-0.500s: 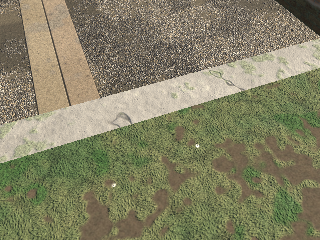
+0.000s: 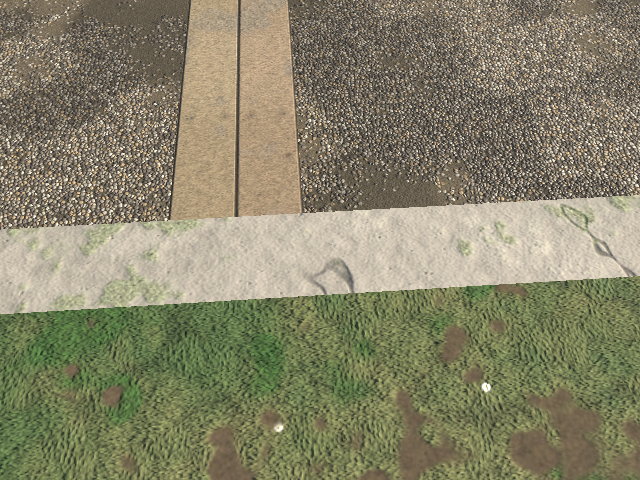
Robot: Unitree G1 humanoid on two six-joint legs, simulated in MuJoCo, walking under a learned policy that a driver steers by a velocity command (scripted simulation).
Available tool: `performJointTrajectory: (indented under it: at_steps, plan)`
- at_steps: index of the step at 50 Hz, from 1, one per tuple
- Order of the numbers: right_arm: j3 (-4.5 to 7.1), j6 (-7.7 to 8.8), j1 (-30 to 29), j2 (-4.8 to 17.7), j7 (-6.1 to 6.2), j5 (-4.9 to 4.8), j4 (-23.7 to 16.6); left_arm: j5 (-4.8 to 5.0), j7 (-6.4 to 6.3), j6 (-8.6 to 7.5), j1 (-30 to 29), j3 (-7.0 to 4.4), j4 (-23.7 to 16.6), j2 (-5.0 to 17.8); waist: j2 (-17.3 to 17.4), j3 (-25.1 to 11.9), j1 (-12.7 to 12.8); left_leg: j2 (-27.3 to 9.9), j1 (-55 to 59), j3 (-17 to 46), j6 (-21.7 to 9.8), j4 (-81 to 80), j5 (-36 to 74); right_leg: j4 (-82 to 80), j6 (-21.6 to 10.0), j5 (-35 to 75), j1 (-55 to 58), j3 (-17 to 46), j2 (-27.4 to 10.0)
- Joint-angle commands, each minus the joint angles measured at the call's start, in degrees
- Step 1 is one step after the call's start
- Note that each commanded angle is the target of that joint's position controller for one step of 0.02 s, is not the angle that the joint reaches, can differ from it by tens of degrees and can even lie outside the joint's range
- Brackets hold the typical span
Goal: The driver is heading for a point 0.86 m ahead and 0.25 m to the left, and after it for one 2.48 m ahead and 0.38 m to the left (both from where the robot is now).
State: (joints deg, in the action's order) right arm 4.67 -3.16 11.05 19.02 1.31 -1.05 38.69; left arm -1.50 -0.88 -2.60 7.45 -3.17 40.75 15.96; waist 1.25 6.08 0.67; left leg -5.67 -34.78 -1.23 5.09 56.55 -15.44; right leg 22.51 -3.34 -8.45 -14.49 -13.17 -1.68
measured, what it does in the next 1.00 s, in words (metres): steps on the spot, turning left: left foot, then right foot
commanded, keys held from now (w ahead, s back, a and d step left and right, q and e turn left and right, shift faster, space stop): q+shift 0.52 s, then shift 0.48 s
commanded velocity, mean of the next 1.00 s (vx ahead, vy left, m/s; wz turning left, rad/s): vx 0.03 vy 0.00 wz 0.67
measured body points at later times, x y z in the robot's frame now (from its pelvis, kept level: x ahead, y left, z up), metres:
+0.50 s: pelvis +0.08 +0.03 +0.00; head +0.12 +0.07 +0.44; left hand +0.14 +0.37 -0.10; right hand +0.36 -0.17 -0.07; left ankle +0.07 +0.13 -0.74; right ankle +0.19 -0.10 -0.71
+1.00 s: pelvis +0.09 +0.02 +0.00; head +0.11 +0.05 +0.44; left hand +0.02 +0.31 -0.12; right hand +0.38 -0.08 -0.10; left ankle +0.00 +0.11 -0.74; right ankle +0.20 -0.08 -0.74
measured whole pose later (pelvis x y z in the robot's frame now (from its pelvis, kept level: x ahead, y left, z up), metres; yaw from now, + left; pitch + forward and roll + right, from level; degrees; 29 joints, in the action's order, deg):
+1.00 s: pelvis +0.09 +0.02 +0.00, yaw +39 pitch +0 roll +0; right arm 1.9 -2.8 10.3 15.1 0.9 0.6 37.9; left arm -0.6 -0.4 0.3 10.1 -2.4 43.7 15.4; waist -1.1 3.2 2.1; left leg 1.5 -11.6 3.5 0.0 27.9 -15.7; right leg 28.9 2.0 -13.9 -15.7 1.7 -1.8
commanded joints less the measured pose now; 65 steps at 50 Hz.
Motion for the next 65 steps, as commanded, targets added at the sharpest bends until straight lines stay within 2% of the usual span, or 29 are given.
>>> performJointTrajectory:
  at_steps: [1, 6, 8, 9, 10, 11, 13, 14, 17, 21, 29, 30, 31, 32, 33, 36, 41, 46, 47, 48, 49, 50, 51, 53, 56, 57, 59, 62, 65]
  plan:
    - [0.51, -0.72, 2.83, 2.23, -1.54, 0.03, -3.84, 0.79, -0.56, 0.05, -5.54, -2.67, -4.28, 8.92, -5.39, -9.59, -1.56, -1.84, 9.51, 0.3, -1.57, -6.3, 4.4, -8.55, -10.03, 13.4, 3.14, 5.84, -17.33]
    - [1.76, -2.18, -1.85, 4.45, -3.28, -0.34, -7.65, 2.55, 0.87, 1.75, -4.4, -4.1, -3.25, 11.31, -5.81, -8.29, -0.84, -0.06, 10.96, -3.98, -5.12, -16.18, -1.95, -1.98, -6.52, 14.03, 9.89, 3.62, -19.76]
    - [2.83, -2.05, 1.48, 5.68, -2.75, -0.08, -7.33, 3.54, 1.24, 2.39, -2.41, -4.17, -1.81, 10.09, -3.31, -9.3, -2.93, 2.58, 18.53, -4.58, -8.14, -25.57, 5.57, 7.66, -1.7, 13.95, 8.56, -0.1, -16.92]
    - [4.94, -1.58, 6.5, 11.43, -1.5, 0.07, -6.63, 2.82, 1.54, 2.45, 0.23, -4.08, -1.31, 8.9, 6.14, -10.14, -4.21, -0.25, 28.02, 4.53, -11.96, -31.1, 28.42, 21.2, 2.78, 6.36, 0.78, -2.98, -11.2]
    - [6.52, -1.14, 6.53, 19.5, -0.58, 0.74, -7.45, 0.32, 1.34, 2.04, -2.51, -3.01, -5.45, 6.23, 21.81, -9.74, -2.28, -12.48, 38.81, 28.72, -23.72, -32.61, 45.51, 39.14, 9.11, -28.44, -22.23, -1.91, -0.18]
    - [5.4, 0.97, 6.73, 16.27, -1.4, 2.3, -8.74, -0.26, 1.01, 1.96, -6.15, -3.0, -6.36, 7.52, 12.77, -17.44, -5.07, -15.46, 38.91, 34.37, -28.49, -34.54, 39.69, 48.38, 9.12, -32.94, -25.18, 12.92, 1.33]
    - [4.46, 3.13, 3.23, 13.13, -1.48, 0.55, -7.95, 1.45, 0.37, 1.71, -7.97, -3.2, -6.34, 7.7, 4.62, -13.67, -2.78, -10.5, 36.67, 25.9, -23.3, -35.55, 30.21, 47.33, 6.73, -23.33, -28.01, 17.53, 0.18]
    - [3.85, 2.87, 0.19, 11.15, -0.91, -0.61, -8.41, 0.81, -0.19, 1.51, -7.67, -3.45, -6.03, 8.52, 3.07, -12.16, -1.49, -8.94, 35.08, 24.12, -21.01, -35.38, 28.16, 44.05, 6.42, -19.18, -28.55, 18.19, -0.29]
    - [3.26, 1.75, -3.49, 10.02, 0.67, 0.22, -10.2, 0.81, -0.06, 1.24, -5.92, -3.24, -4.84, 7.47, 3.45, -14.11, 0.52, -5.42, 30.23, 21.17, -19.28, -34.47, 32.09, 36.84, 7.44, -13.32, -21.21, 18.3, 2.19]
    - [3.96, 1.1, -2.83, 11.45, 1.15, -0.23, -10.16, 1.54, 0.29, 1.32, -6.46, -2.32, -4.22, 5.4, 4.36, -15.09, -0.43, -3.14, 28.01, 23.88, -18.14, -32.89, 26.35, 24.16, 8.67, -10.47, -15.74, 19.41, 5.11]
    - [2.87, 0.22, -6.34, 8.75, 0.41, -0.43, -11.49, 1.58, 1.57, 0.5, -0.55, -3.59, -2.4, 7.81, 9.78, -14.35, 0.74, 1.46, 21.56, 29.82, -12.94, -26.9, 14.57, 1.2, 5.26, -0.06, 0.52, 18.63, 3.97]
    - [1.96, 0.19, -3.67, 6.13, 0.42, 0.08, -11.17, 0.84, 1.3, 0.58, -0.39, -4.11, -2.76, 10.04, 4.49, -15.0, -0.58, 4.77, 17.68, 26.52, -10.43, -21.15, 3.65, -1.97, 2.52, 2.92, 5.84, 24.83, -3.49]
    - [1.15, 0.45, -0.45, 3.83, 0.39, 0.46, -11.67, -0.26, 0.96, 1.2, -3.49, -4.59, -3.76, 14.41, -12.39, -11.87, -4.57, 14.47, 7.0, 15.59, -6.98, -10.42, -16.64, -5.41, -5.22, 11.97, 8.21, 39.2, -14.11]
    - [2.38, 1.25, -0.02, 8.49, 0.43, 1.29, -11.36, -1.37, 0.94, 0.92, -2.69, -4.33, -4.06, 12.72, -16.26, -10.66, -3.46, 12.72, 3.0, 13.3, -3.85, 4.44, -23.07, -6.89, -13.52, 13.39, 4.98, 49.36, -21.24]
    - [3.45, 1.4, 0.6, 11.79, 0.35, 0.87, -9.75, -0.52, 0.63, 0.75, -4.28, -3.4, -4.94, 9.89, -10.97, -9.61, -3.46, 10.75, 3.02, 13.85, -2.85, 10.71, -19.21, -5.64, -13.66, 11.53, 3.5, 44.43, -19.61]
    - [2.29, 0.73, -1.18, 7.49, 0.41, 0.66, -7.99, 1.66, -0.22, 1.5, -4.4, -2.42, -4.26, 7.81, -6.51, -7.39, -1.85, 10.23, 2.15, 12.08, -0.65, 13.36, -11.94, -3.84, -9.06, 9.62, 4.51, 32.56, -11.72]
    - [-0.3, 1.23, -4.4, 2.42, 0.1, 0.54, -8.48, 1.2, -0.42, 2.63, -0.82, -2.37, -2.68, 8.53, -11.57, -10.6, 0.61, 7.31, 10.14, 6.12, 0.18, -7.07, -12.81, -2.5, -9.04, 15.38, 9.23, 25.73, -9.48]
    - [-0.3, 1.2, 0.39, 2.58, -0.32, 0.48, -4.47, 2.82, 0.01, 3.36, 1.79, -1.94, -1.03, 8.74, -11.82, -10.71, -0.61, 7.92, 25.89, 1.49, -2.72, -37.03, 4.02, 0.81, -6.45, 15.94, 5.48, 24.35, -8.93]
    - [-0.24, 1.19, 0.24, 4.24, -0.2, 0.93, -4.77, 2.65, 0.2, 2.77, 4.34, -1.52, -0.2, 7.85, -9.14, -11.38, 0.19, 5.03, 31.65, 5.44, -4.71, -38.32, 9.52, 1.44, -2.91, 11.39, 1.45, 23.64, -8.09]
    - [0.2, 0.98, 1.19, 7.64, 0.27, 1.54, -5.42, 0.63, 0.71, 1.89, 5.08, -0.59, -0.58, 5.44, 0.72, -13.78, 1.31, -3.91, 37.29, 14.9, -7.64, -36.94, 22.26, 8.37, 1.35, 1.79, -3.66, 18.8, -4.29]
    - [-0.26, 1.21, -2.48, 6.78, -0.25, 2.83, -4.48, 0.29, 0.64, 1.33, 3.76, 0.15, -1.54, 2.8, 11.18, -11.8, 3.22, -7.5, 27.04, 17.43, -12.94, -35.55, 18.6, 4.48, 4.34, -10.84, -2.13, 15.13, -1.14]
    - [-1.21, 1.84, -5.76, 2.65, -0.72, 2.69, -6.03, -0.32, 0.43, 1.33, 1.49, -0.12, -0.92, 5.41, 7.11, -9.71, 1.81, -4.53, 24.78, 15.5, -13.06, -36.43, 11.8, 4.4, 6.26, -7.14, 0.95, 15.23, -1.48]
    - [-1.65, 2.41, -4.56, 1.33, -0.92, 3.07, -4.88, -0.39, 0.55, 1.23, 0.05, -0.14, -0.76, 5.43, 6.27, -9.48, 1.11, -2.05, 24.67, 13.94, -10.96, -36.2, 6.95, 3.29, 6.74, -2.58, 1.91, 15.21, -1.1]
    - [-1.29, 3.29, -2.67, 3.31, -1.05, 2.7, -3.6, 0.01, 0.15, 1.68, 0.59, -0.4, 0.16, 6.49, 5.11, -7.16, 0.38, -0.26, 22.75, 13.07, -9.08, -36.54, 5.5, 3.55, 6.85, 0.89, 2.77, 15.26, -1.23]
    - [-1.65, 3.74, -0.54, 2.36, -0.57, 2.7, -2.14, 1.22, 0.27, 1.95, 1.6, -0.08, 1.65, 6.04, 4.05, -6.06, 0.08, 1.34, 24.15, 9.84, -7.62, -35.44, 6.26, 3.39, 5.89, 2.63, 1.55, 16.15, -1.23]
    - [-0.84, 3.46, -0.06, 4.45, -0.12, 2.46, -2.17, 1.81, 0.23, 2.12, 0.3, -0.48, 1.18, 7.42, 4.05, -4.82, -0.71, 0.98, 25.28, 9.7, -8.02, -35.2, 7.09, 5.51, 5.57, 2.53, -1.79, 15.88, -0.38]
    - [0.72, 2.5, 1.67, 7.79, 0.88, 1.92, -1.83, 2.62, 0.25, 2.47, -0.3, -1.13, 0.08, 8.58, 6.0, -3.72, -1.49, -3.55, 26.56, 11.83, -11.25, -35.61, 11.08, 11.57, 5.55, -1.7, -7.84, 14.53, 0.89]
    - [0.72, 1.88, 0.61, 5.92, 1.93, 2.5, -3.4, 3.02, 0.88, 3.32, 0.13, -1.72, -1.4, 7.56, 9.0, -4.53, -2.49, -14.36, 27.56, 17.32, -19.35, -36.64, 24.71, 32.83, 6.25, -24.47, -16.62, 14.75, -1.05]
    - [1.13, 2.6, -4.26, 5.53, 1.81, 1.48, -3.87, 3.06, 1.47, 4.76, 1.59, -1.73, -1.92, 6.04, 4.56, -4.81, -0.45, -13.62, 28.61, 10.65, -18.75, -35.68, 29.48, 34.65, 7.29, -21.89, -18.38, 14.66, -4.43]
